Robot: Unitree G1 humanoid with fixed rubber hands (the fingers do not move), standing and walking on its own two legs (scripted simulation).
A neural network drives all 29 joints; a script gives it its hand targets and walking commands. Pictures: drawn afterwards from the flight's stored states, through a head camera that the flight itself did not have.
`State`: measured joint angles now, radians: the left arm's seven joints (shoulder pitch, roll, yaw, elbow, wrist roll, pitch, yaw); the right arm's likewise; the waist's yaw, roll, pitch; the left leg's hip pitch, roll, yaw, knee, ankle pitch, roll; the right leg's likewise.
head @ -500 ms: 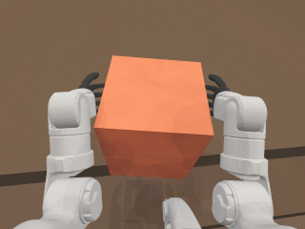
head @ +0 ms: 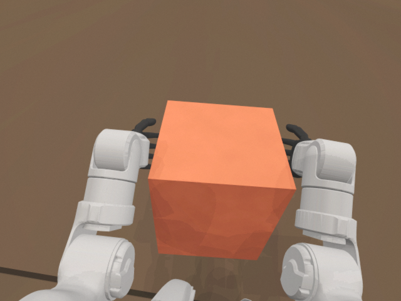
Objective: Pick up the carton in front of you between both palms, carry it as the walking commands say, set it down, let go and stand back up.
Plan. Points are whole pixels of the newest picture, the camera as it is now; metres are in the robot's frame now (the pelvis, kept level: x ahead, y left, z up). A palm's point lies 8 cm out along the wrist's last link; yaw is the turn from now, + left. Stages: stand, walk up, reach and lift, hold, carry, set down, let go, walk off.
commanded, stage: carry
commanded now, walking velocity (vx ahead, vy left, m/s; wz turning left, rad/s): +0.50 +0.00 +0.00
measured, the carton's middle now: (213, 183) +0.35 +0.04 +0.04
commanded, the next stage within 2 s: none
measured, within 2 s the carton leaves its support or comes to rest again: neither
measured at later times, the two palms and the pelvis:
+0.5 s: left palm (166, 0) +0.69 +0.21 +0.26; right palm (298, 21) +0.65 -0.08 +0.26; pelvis +0.30 +0.10 +0.11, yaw -1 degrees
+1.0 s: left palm out of the picture +0.97 +0.24 +0.38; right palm out of the picture +0.96 -0.05 +0.38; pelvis +0.60 +0.09 +0.18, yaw +1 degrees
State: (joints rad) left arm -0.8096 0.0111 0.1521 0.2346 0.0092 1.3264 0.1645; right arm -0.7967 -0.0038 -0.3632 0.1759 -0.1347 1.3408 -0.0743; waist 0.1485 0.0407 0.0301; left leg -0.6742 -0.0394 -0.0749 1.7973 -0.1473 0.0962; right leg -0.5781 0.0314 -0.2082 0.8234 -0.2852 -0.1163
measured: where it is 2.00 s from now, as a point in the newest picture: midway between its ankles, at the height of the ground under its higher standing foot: (214, 119)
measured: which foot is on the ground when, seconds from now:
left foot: up 0.00-0.38, down 0.40-1.00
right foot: down 0.00-0.42, up 0.44-0.98, down 1.00-1.00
